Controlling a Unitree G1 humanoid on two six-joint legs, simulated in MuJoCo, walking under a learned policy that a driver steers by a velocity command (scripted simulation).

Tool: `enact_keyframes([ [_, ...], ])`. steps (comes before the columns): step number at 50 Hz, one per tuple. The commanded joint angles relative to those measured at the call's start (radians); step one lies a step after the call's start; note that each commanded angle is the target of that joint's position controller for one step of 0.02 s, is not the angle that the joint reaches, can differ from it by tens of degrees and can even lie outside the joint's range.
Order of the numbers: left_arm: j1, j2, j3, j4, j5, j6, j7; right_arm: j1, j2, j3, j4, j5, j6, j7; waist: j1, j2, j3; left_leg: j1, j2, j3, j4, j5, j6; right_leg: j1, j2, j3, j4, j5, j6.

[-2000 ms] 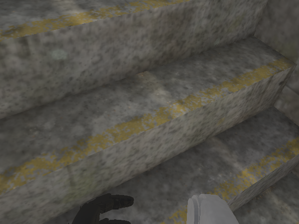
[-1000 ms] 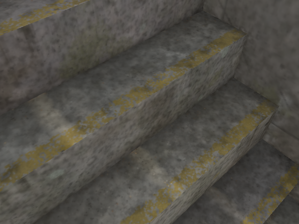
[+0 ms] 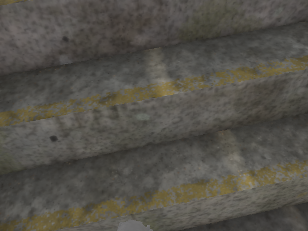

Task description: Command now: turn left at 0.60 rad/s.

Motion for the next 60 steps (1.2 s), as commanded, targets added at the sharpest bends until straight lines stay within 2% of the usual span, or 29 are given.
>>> enact_keyframes([
  [1,-0.189,0.163,0.038,-0.187,-0.013,-0.045,0.030,-0.079,-0.168,-0.065,-0.027,0.042,-0.034,0.007,0.043,-0.120,-0.083,-0.075,0.042,-0.079,-0.097,0.068,0.008,0.256,-0.227,0.305,-0.286,-0.157,0.071],
  [2,-0.136,0.125,0.029,-0.164,0.001,-0.052,0.012,-0.065,-0.154,-0.077,0.004,0.046,-0.046,-0.005,0.055,-0.112,-0.049,-0.048,0.057,-0.141,-0.242,0.106,0.019,0.296,-0.229,0.269,-0.273,-0.162,0.089],
  [5,-0.180,0.057,0.002,-0.134,-0.037,-0.042,-0.012,-0.012,-0.126,-0.109,0.100,0.019,-0.047,0.018,0.026,-0.152,0.017,0.168,0.087,-0.131,-0.515,0.143,-0.001,0.197,-0.176,0.172,-0.277,-0.220,0.153],
  [9,-0.025,0.087,0.024,0.005,-0.048,-0.027,-0.022,-0.023,-0.106,-0.117,0.095,-0.004,-0.039,0.020,0.063,-0.137,0.080,0.282,0.132,-0.116,-1.059,-0.039,-0.020,0.335,-0.232,0.246,-0.321,-0.331,0.171],
  [10,-0.040,0.033,0.015,0.022,-0.068,-0.034,-0.025,-0.089,-0.071,-0.097,0.067,-0.044,-0.040,0.013,0.070,-0.135,0.067,0.309,0.154,-0.081,-1.242,-0.137,0.015,0.406,-0.227,0.255,-0.308,-0.344,0.153],
  [11,-0.035,0.048,0.027,0.063,-0.085,-0.042,-0.020,-0.109,-0.036,-0.082,0.059,-0.079,-0.036,0.019,0.066,-0.128,0.062,0.367,0.179,-0.025,-1.392,-0.252,0.035,0.421,-0.210,0.261,-0.293,-0.374,0.147],
  [14,-0.160,0.061,0.048,0.093,-0.066,-0.070,0.011,-0.150,-0.034,-0.066,0.044,-0.049,-0.034,0.019,0.024,-0.089,0.046,0.548,0.240,-0.028,-1.457,-0.155,0.098,0.312,-0.241,0.356,-0.285,-0.267,0.147],
  [17,-0.251,0.004,0.033,0.123,-0.110,-0.085,0.004,-0.148,-0.006,-0.044,0.034,-0.043,-0.047,0.029,-0.022,-0.051,0.008,0.631,0.297,-0.007,-1.665,-0.168,0.106,0.331,-0.255,0.376,-0.252,-0.214,0.123],
  [20,-0.127,0.015,0.047,0.189,-0.071,-0.091,-0.028,-0.215,-0.001,-0.025,0.018,-0.022,-0.048,0.042,0.033,-0.033,-0.038,0.775,0.271,0.064,-1.707,-0.004,0.147,0.358,-0.193,0.278,-0.173,0.197,0.129],
  [22,-0.100,0.042,0.065,0.215,-0.042,-0.106,-0.024,-0.204,-0.010,-0.026,0.036,-0.036,-0.046,0.041,0.032,-0.035,-0.061,0.717,0.264,0.084,-1.660,-0.025,0.192,0.417,-0.161,0.210,-0.100,0.467,0.138],
  [30,-0.066,-0.040,0.066,0.288,-0.042,-0.087,-0.055,-0.184,0.037,-0.006,0.131,-0.050,-0.041,0.042,0.036,-0.033,-0.028,0.768,0.240,0.144,-1.695,-0.078,0.213,0.319,-0.100,0.097,-0.041,0.345,0.013],
  [35,-0.022,-0.023,0.072,0.349,-0.024,-0.078,-0.055,-0.150,0.039,-0.007,0.200,-0.061,-0.019,0.040,0.047,-0.022,-0.009,0.773,0.222,0.169,-1.711,-0.118,0.258,0.299,-0.079,0.042,-0.046,0.246,-0.037],
  [37,0.024,0.045,0.102,0.375,0.002,-0.062,-0.037,-0.120,0.003,-0.022,0.227,-0.086,-0.010,0.029,0.073,-0.023,0.041,0.715,0.216,0.167,-1.686,-0.273,0.312,0.267,-0.127,0.118,-0.129,-0.111,-0.121],
  [38,0.092,0.005,0.108,0.351,-0.037,-0.047,0.048,-0.133,0.025,-0.014,0.192,-0.005,-0.013,-0.077,0.091,-0.158,0.075,0.714,0.219,0.164,-1.635,-0.179,0.300,0.281,-0.177,0.132,-0.235,-0.029,-0.078],
  [39,0.089,0.001,0.108,0.360,-0.029,-0.038,0.070,-0.149,0.016,-0.009,0.198,0.001,-0.010,-0.111,0.101,-0.177,0.089,0.691,0.222,0.175,-1.595,-0.169,0.291,0.280,-0.196,0.185,-0.258,-0.032,-0.091],
  [41,0.131,0.024,0.118,0.370,-0.028,-0.028,0.097,-0.173,0.017,-0.013,0.170,-0.016,-0.019,-0.123,0.117,-0.103,0.083,0.649,0.208,0.207,-1.538,-0.203,0.266,0.310,-0.242,0.240,-0.304,-0.091,-0.137],
  [43,0.184,0.072,0.139,0.388,-0.034,-0.022,0.105,-0.182,0.029,-0.013,0.135,-0.024,-0.031,-0.107,0.126,-0.095,0.086,0.590,0.212,0.245,-1.459,-0.263,0.263,0.340,-0.280,0.265,-0.337,-0.123,-0.182],
  [44,0.165,0.041,0.104,0.436,0.000,-0.012,0.060,-0.109,0.163,0.040,0.196,-0.133,-0.019,-0.008,0.113,0.077,0.029,0.582,0.258,0.162,-1.391,-0.361,0.284,0.318,-0.427,0.418,-0.383,-0.254,-0.299],
  [45,0.097,0.037,0.105,0.422,0.001,-0.024,0.045,-0.088,0.163,0.037,0.173,-0.141,-0.011,0.023,0.071,0.014,0.063,0.540,0.288,0.094,-1.266,-0.279,0.334,0.271,-0.447,0.440,-0.398,-0.245,-0.317],
  [48,-0.114,0.034,0.093,0.368,-0.017,-0.053,0.035,-0.030,0.011,-0.025,0.191,-0.111,0.014,0.054,-0.036,0.009,0.008,0.804,0.221,0.203,-1.498,-0.236,0.369,0.139,-0.259,0.148,-0.368,-0.137,-0.257],
  [49,-0.074,0.044,0.093,0.394,-0.023,-0.037,0.021,-0.029,0.042,-0.022,0.209,-0.112,0.019,0.055,-0.047,-0.022,0.026,0.897,0.185,0.252,-1.650,-0.150,0.353,0.127,-0.211,0.097,-0.343,-0.075,-0.269],
  [51,0.070,0.079,0.109,0.455,0.013,-0.013,-0.032,-0.001,0.134,0.001,0.222,-0.099,0.029,0.037,-0.052,-0.063,0.040,0.919,0.166,0.232,-1.752,-0.021,0.359,0.234,-0.244,0.094,-0.225,0.373,-0.303],
  [53,0.147,0.001,0.101,0.499,0.037,-0.025,-0.096,0.258,0.075,-0.021,0.331,-0.106,0.017,0.018,-0.084,0.093,-0.062,1.105,0.216,0.120,-1.810,0.195,0.450,0.161,-0.143,0.006,0.194,0.835,-0.243],
  [54,0.110,-0.059,0.083,0.484,0.044,-0.026,-0.129,0.464,0.029,-0.030,0.415,-0.110,0.025,0.013,-0.128,0.198,-0.116,1.309,0.339,-0.074,-1.927,0.405,0.566,-0.120,-0.055,-0.044,0.546,0.582,-0.175],
  [55,0.058,-0.075,0.065,0.478,0.042,-0.011,-0.152,0.555,-0.002,-0.037,0.458,-0.121,0.053,0.035,-0.156,0.298,-0.020,1.385,0.478,-0.292,-2.037,0.438,0.691,-0.529,0.106,-0.049,1.103,-0.021,-0.116],
  [56,0.088,-0.118,0.060,0.506,0.015,-0.011,-0.140,0.528,0.007,-0.024,0.455,-0.131,0.054,0.060,-0.158,0.185,0.028,1.340,0.510,-0.337,-1.969,0.225,0.654,-0.813,0.064,0.171,1.680,-0.034,-0.163],
  [57,-0.060,-0.141,0.067,0.439,-0.023,-0.016,-0.097,0.503,0.050,-0.015,0.493,-0.144,0.052,0.060,-0.158,0.087,0.087,1.340,0.478,-0.267,-2.000,-0.091,0.585,-1.098,0.070,0.234,1.835,-0.047,-0.199],
  [58,-0.128,-0.091,0.073,0.364,-0.033,-0.014,-0.068,0.423,0.118,0.005,0.472,-0.129,0.041,0.063,-0.124,0.011,0.016,1.359,0.496,-0.182,-2.014,0.088,0.573,-1.154,0.051,0.182,1.891,-0.119,-0.213],
  [60,-0.188,-0.133,0.051,0.210,-0.065,0.022,-0.018,0.253,0.222,0.063,0.503,-0.130,-0.013,0.090,0.044,0.017,-0.002,1.219,0.505,0.021,-2.028,0.473,0.483,-1.159,-0.009,0.178,2.030,-0.297,-0.228],
])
